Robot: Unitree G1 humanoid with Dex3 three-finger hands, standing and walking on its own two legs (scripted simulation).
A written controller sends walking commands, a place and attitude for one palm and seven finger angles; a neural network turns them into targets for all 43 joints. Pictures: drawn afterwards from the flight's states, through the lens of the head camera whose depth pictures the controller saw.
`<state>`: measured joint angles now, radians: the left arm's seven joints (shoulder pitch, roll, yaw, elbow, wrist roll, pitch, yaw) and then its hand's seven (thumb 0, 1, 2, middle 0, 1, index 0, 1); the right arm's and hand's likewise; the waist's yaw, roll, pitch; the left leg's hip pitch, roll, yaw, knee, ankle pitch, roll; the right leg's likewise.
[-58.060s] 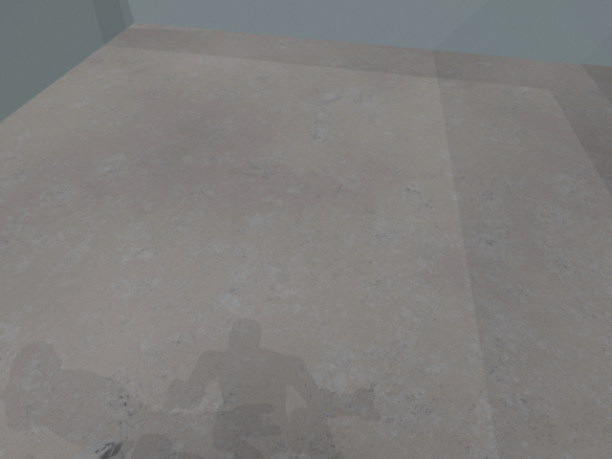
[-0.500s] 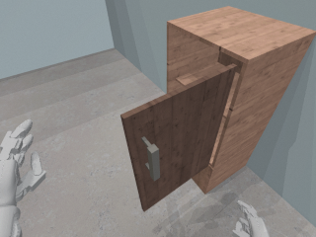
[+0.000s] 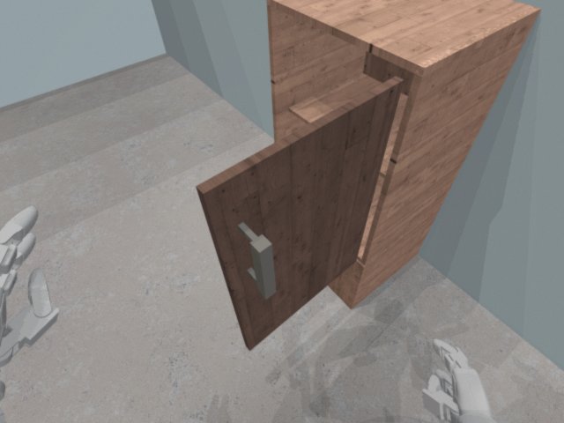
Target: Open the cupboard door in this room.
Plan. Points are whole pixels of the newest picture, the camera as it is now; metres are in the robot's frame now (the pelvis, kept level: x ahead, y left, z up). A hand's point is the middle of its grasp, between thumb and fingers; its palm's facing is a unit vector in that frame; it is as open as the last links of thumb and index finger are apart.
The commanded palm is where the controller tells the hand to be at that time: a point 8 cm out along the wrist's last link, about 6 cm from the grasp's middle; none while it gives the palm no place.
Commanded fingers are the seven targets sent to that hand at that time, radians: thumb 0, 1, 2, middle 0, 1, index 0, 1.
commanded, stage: step back with the hand held close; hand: left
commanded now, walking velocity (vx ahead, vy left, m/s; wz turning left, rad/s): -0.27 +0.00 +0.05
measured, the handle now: (256, 261) +0.36 +0.07 +0.00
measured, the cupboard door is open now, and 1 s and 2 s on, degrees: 92 92 92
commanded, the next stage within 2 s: stop stepping back and stand still in 1.12 s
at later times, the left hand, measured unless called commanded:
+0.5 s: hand out of the picture +0.10 +0.29 +0.15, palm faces +0.49 -0.74 -0.46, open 7.4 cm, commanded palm +0.04 +0.32 +0.17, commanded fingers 0.00 0.90 0.90 -0.20 -0.30 -0.20 -0.30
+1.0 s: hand out of the picture +0.00 +0.29 +0.15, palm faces +0.49 -0.74 -0.47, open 7.4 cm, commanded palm -0.08 +0.33 +0.17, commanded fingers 0.00 0.90 0.90 -0.20 -0.30 -0.20 -0.30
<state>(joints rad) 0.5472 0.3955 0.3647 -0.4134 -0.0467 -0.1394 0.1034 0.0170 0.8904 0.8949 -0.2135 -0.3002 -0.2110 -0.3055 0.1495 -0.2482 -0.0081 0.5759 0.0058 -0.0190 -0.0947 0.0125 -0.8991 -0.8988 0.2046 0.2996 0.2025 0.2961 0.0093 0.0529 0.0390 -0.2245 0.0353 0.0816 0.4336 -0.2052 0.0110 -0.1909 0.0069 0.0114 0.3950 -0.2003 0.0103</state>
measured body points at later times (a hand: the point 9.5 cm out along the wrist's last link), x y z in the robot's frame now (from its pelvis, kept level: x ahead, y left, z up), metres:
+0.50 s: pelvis -0.09 +0.01 -0.02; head -0.07 +0.02 +0.43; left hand +0.07 +0.32 +0.17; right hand +0.09 -0.21 -0.10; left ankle +0.01 +0.11 -0.74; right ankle +0.00 -0.12 -0.74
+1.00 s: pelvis -0.19 +0.01 -0.02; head -0.15 +0.04 +0.43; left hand -0.03 +0.33 +0.17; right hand +0.04 -0.20 -0.08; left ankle -0.17 +0.12 -0.75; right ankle -0.10 -0.12 -0.74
